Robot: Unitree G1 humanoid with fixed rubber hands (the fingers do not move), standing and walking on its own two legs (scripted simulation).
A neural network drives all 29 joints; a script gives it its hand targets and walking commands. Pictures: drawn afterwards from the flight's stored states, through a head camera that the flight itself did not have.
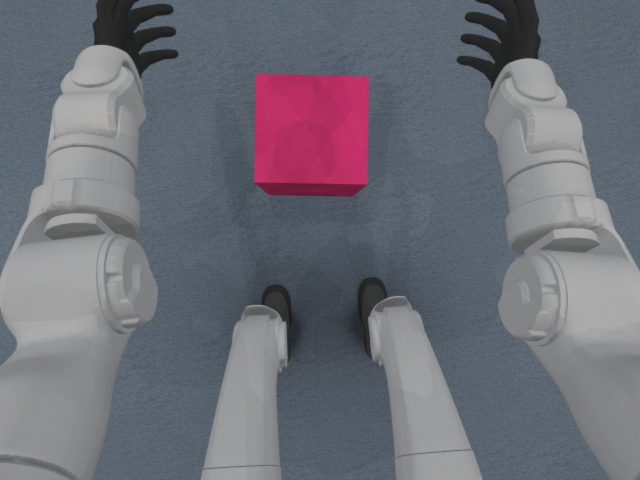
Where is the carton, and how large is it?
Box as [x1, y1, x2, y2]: [254, 74, 368, 195]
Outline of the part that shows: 256,74 254,182 268,194 353,195 366,184 368,77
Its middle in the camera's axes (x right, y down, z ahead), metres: -0.02 -0.21 +0.84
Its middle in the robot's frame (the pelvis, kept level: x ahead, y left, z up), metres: +0.54 +0.00 -0.53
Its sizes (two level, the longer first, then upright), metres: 0.210 0.200 0.250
